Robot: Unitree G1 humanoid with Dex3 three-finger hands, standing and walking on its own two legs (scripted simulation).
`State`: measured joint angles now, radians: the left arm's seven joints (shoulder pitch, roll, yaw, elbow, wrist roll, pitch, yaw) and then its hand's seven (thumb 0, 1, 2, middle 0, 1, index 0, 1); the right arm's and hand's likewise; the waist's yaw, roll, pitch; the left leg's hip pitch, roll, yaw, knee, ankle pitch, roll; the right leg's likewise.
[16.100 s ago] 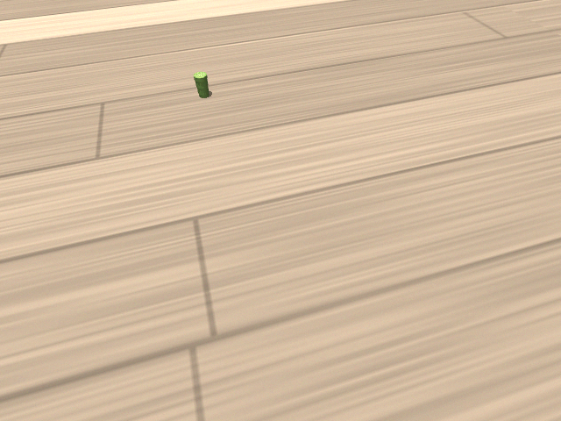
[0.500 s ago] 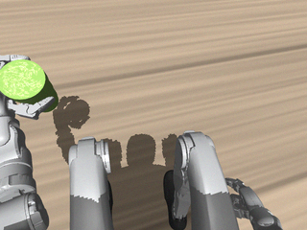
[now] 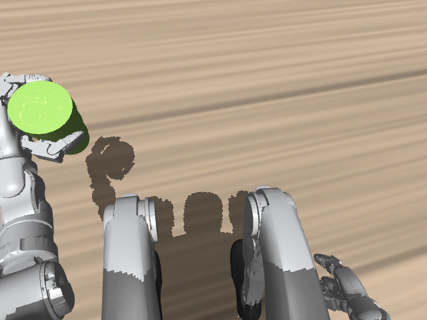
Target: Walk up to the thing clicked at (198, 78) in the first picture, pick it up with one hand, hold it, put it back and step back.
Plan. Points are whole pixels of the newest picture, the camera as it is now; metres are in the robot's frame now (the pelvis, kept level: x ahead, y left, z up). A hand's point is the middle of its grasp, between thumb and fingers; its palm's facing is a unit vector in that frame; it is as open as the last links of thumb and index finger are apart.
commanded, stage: settle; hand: left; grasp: from the side
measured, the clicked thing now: (58, 125) +0.44 +0.27 -0.05
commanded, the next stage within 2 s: lift in 0.14 s
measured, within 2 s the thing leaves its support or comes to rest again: neither
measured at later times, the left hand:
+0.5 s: hand (45, 110) +0.44 +0.27 +0.01, palm faces +0.24 -0.97 -0.06, open 11.2 cm
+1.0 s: hand out of the picture +0.41 +0.25 +0.14, palm faces +0.24 -0.97 -0.06, open 11.2 cm
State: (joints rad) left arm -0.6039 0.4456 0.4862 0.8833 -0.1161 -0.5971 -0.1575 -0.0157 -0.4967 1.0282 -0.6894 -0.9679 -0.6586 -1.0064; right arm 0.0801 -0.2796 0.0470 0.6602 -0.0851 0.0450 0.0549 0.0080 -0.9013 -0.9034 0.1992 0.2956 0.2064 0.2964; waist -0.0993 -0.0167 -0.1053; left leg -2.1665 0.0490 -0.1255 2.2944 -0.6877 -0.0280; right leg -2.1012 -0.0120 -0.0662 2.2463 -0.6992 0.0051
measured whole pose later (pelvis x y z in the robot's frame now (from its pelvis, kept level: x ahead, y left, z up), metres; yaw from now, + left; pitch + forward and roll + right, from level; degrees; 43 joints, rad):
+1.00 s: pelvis +0.01 +0.00 +0.12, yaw +2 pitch +32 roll -4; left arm -0.37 0.32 0.35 0.45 -0.17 -0.37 -0.12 -0.02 -0.54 1.07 -0.69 -0.99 -0.66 -1.02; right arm 0.12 -0.25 -0.02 0.60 0.01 0.02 -0.01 0.01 -0.92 -0.90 0.20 0.29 0.21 0.30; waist -0.04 0.02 -0.18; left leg -1.81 0.06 -0.07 1.91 -0.66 -0.02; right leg -1.75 -0.02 -0.05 1.88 -0.68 0.01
